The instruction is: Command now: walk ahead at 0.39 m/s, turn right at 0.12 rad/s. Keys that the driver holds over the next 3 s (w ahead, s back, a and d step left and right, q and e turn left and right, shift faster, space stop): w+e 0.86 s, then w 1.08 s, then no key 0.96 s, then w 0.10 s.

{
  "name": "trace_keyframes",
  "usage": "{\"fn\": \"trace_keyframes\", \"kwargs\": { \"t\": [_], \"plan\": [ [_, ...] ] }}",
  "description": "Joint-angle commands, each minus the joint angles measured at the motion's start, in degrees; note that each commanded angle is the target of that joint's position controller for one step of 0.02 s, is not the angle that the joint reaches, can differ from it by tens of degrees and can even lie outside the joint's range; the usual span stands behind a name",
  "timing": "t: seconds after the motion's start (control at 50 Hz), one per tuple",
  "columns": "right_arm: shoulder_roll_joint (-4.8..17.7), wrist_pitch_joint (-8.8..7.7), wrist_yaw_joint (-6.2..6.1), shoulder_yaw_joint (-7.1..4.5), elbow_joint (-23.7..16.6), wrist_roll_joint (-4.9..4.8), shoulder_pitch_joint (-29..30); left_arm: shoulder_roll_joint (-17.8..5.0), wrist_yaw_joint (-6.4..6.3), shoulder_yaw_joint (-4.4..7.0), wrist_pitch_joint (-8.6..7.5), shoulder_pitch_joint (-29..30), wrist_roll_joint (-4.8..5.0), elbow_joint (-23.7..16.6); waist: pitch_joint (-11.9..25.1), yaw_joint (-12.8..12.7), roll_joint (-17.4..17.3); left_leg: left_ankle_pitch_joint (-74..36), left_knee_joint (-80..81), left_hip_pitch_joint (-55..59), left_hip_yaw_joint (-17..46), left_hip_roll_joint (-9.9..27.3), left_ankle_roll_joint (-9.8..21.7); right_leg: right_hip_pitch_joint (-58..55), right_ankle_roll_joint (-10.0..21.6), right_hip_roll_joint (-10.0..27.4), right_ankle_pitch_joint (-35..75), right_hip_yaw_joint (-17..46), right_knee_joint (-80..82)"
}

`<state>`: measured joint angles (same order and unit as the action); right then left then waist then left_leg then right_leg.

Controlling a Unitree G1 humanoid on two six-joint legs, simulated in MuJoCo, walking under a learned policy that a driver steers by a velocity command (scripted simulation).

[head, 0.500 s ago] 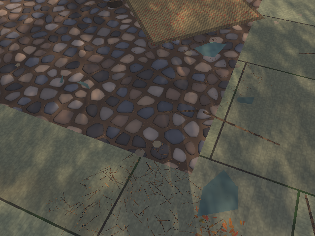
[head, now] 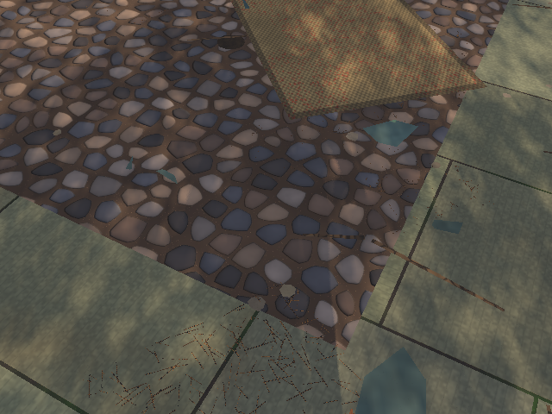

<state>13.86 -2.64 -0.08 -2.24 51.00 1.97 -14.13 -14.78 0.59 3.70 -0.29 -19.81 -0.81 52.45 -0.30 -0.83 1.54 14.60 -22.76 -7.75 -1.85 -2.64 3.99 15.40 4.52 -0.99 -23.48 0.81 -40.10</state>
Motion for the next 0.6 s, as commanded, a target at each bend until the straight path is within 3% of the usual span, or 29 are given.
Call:
{"fn": "trace_keyframes", "kwargs": {
  "t": [0.02,0.04,0.06,0.1,0.22,0.3,0.34,0.36,0.38,0.4,0.42,0.44,0.46,0.48,0.5,0.52,0.54,0.6],
  "plan": [
    [8.37,-1.23,-0.66,-1.84,-0.16,-0.3,-6.0,-5.67,1.05,1.03,-2.15,7.39,0.25,-5.91,-9.72,2.99,-6.7,21.49,19.26,10.96,24.82,20.25,7.26,29.29,1.23,2.44,2.49,5.02,-14.65],
    [7.23,-1.73,-0.65,-1.45,-0.7,-0.44,-4.19,-5.73,1.4,1.18,-2.09,5.52,0.05,-4.76,-8.43,1.65,-6.95,13.96,19.55,11.09,19.19,17.91,5.48,27.82,0.56,2.87,5.58,4.71,-15.49],
    [6.29,-2.28,-0.77,-1.1,-0.57,-0.46,-4.34,-5.42,1.7,1.17,-1.84,4.99,-0.62,-3.92,-7.13,1.53,-6.78,6.21,19.07,11.06,14.57,16.31,4.73,26.98,-0.18,2.8,8.15,3.7,-17.67],
    [5.44,-2.97,-0.6,-0.76,0.56,-0.62,-6.47,-3.8,2.06,0.87,-1.43,6.07,-0.95,-4.07,-5.74,1.6,-6.24,-5.32,17.78,11.01,8.23,14.95,4.14,27.63,-1.18,2.95,11.7,2.72,-20.28],
    [4.68,-3.52,-0.44,-0.04,2.56,-0.55,-9.03,-1.39,3.1,-0.48,-1.04,16.4,-1.09,-8.54,-8.43,2.59,-6.34,-23.63,16.97,7.43,-2.36,13.32,3.89,27.39,-2.71,3.16,20.4,-2.48,-9.6],
    [6.23,-3.53,-1.15,-0.07,4.35,-0.73,-11.36,-0.57,3.64,-1.43,-1.02,21.46,-1.14,-11.55,-8.43,3.24,-6.12,-37.71,14.01,11.05,-6.16,15.11,2.9,21.06,0.55,1.85,19.91,-8.2,2.06],
    [7.96,-3.22,-1.68,-0.36,4.66,-0.68,-10.94,-1.8,3.1,-0.97,-0.96,17.73,-1.23,-10.89,-4.7,0.98,-7.6,-58.03,5.58,14.59,-8.16,15.86,2.04,14.71,3.29,-1.62,15.79,-10.72,3.74],
    [8.9,-2.75,-1.98,-0.63,4.57,-0.42,-10.4,-2.9,2.84,-0.47,-1.04,13.07,-1.32,-9.67,-1.5,-1.31,-8.28,-65.22,-2.08,15.49,-8.98,16.34,1.9,9.92,4.68,-3.42,12.95,-11.18,3.84],
    [9.92,-2.18,-2.07,-0.98,4.22,-0.25,-9.95,-4.51,2.58,0.31,-1.28,6.3,-1.35,-7.65,2.76,-4.06,-8.6,-65.47,-12.04,14.12,-9.09,16.73,1.91,2.21,6.13,-4.96,11.15,-10.48,5.44],
    [10.43,-1.9,-1.89,-1.14,3.61,-0.5,-9.29,-6.66,2.06,1.47,-1.69,-1.97,-1.84,-4.98,7.2,-7.97,-6.85,-55.77,-25.43,7.19,-9.91,15.53,1.24,-10.29,8.1,-5.11,11.55,-7.88,9.79],
    [6.93,-2.21,-1.12,-0.35,1.34,-1.2,-10.56,-12.41,0.99,3.32,-1.56,-7.03,-2.38,-4.35,12.78,-8.54,1.66,-27.61,-45.78,-9.61,-10.32,11.19,-0.43,-25.52,13.17,8.17,1.22,10.78,12.2],
    [4.51,-2.9,-0.1,-0.22,-2.01,-1.73,-10.29,-15.59,1.1,4.1,-1.11,-3.75,-1.14,-5.66,18.17,-4.6,10.74,14.53,-63.03,-27.81,-2.28,-0.88,-2.36,-34.62,20.85,21.09,3.24,43.09,21.13],
    [7.98,-3.58,0.2,-0.87,-3.7,-1.07,-3.07,-14.42,0.92,4.05,-0.73,-2.45,0.24,-5.19,13.43,-6.03,2.33,9.18,-63.66,-33.55,5.77,2.93,-1.47,-31.16,19.21,19.04,4.7,38.36,24.03],
    [7.19,-4.3,0.43,-0.49,-4.65,-1.48,-1.57,-11.75,0.44,3.35,-0.84,0.61,0.39,-5.08,6.14,-3.92,-0.24,3.92,-59.18,-33.83,5.13,5.68,-1.26,-22.75,17.43,18.21,8.75,30.76,25.27],
    [6.71,-4.45,0.31,-0.45,-4.14,-1.22,-2.09,-8.94,0.28,2.63,-1.12,2.77,0.23,-5.15,1.46,-1.3,-4.11,2.07,-53.36,-30.73,4.75,7.71,-1.45,-14.76,14.95,15.58,15.24,25.55,26.53],
    [6.25,-3.59,0.25,-0.42,-4.41,-0.19,-2.2,-7.7,0.01,2.17,-1.54,4.42,0.38,-5.17,-0.56,0.72,-4.33,2.26,-49.84,-27.56,5.0,8.78,-2.28,-9.26,13.54,12.69,20.23,21.6,27.08],
    [5.56,-2.33,0.4,-0.21,-4.09,0.69,-3.84,-6.8,-0.12,1.77,-1.95,5.51,0.51,-5.41,-0.34,2.22,-3.62,2.38,-47.48,-24.47,4.96,9.3,-3.22,-6.06,12.88,10.67,23.0,18.39,27.91],
    [4.71,0.05,0.87,-0.14,-5.6,1.29,-2.43,-8.18,0.02,1.91,-3.35,3.41,0.89,-4.94,-0.58,2.77,-1.77,0.51,-41.28,-24.6,3.11,9.45,-5.55,-2.72,12.68,7.76,27.28,14.66,28.96]
  ]
}}
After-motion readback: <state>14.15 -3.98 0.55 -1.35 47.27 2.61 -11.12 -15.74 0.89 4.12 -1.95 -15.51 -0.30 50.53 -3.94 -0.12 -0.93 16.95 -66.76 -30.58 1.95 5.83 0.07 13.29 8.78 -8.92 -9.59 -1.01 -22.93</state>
